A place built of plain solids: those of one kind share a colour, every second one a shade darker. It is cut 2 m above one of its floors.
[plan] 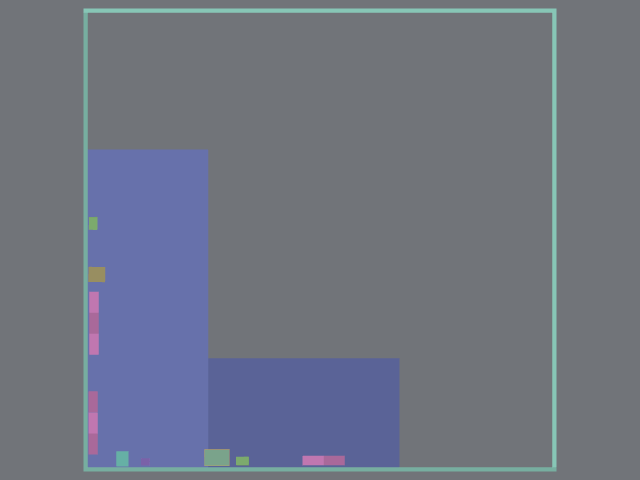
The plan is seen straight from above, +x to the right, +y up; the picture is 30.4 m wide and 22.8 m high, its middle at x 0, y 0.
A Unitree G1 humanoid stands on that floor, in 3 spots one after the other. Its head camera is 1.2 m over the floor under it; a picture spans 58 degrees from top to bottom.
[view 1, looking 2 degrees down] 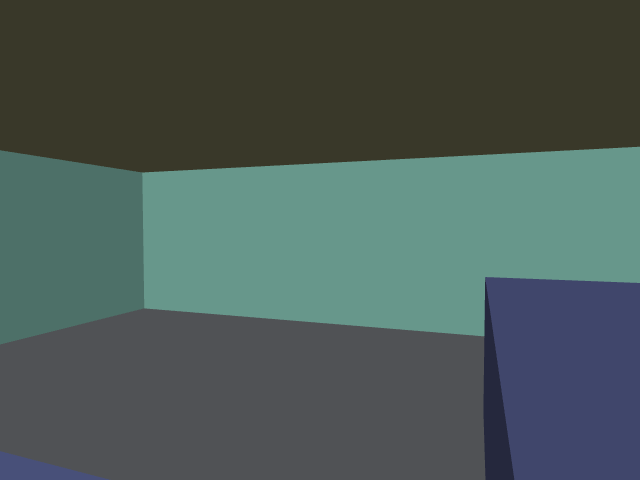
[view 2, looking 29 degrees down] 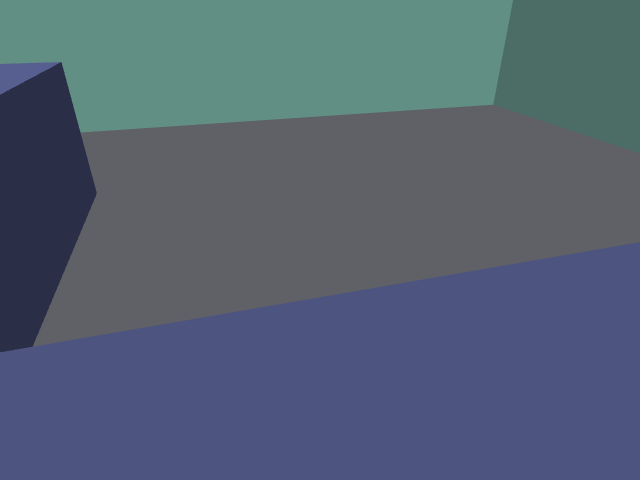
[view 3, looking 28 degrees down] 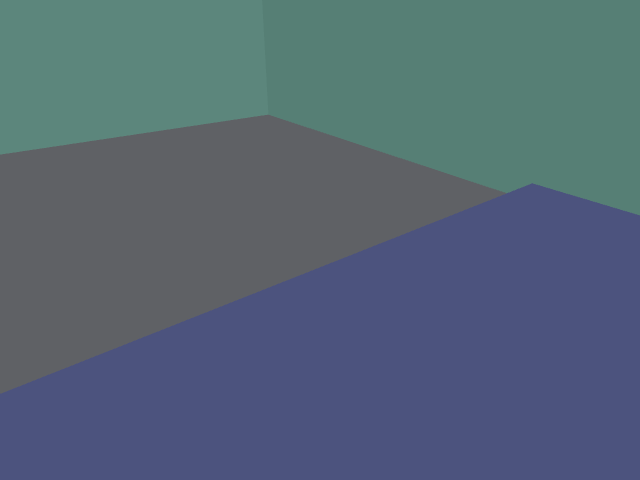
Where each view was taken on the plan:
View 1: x -6.85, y -5.44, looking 20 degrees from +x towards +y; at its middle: wall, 19.05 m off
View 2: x -2.65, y -7.17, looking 74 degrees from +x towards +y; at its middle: ground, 8.95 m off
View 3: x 0.53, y -7.17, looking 53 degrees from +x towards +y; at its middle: ground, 9.24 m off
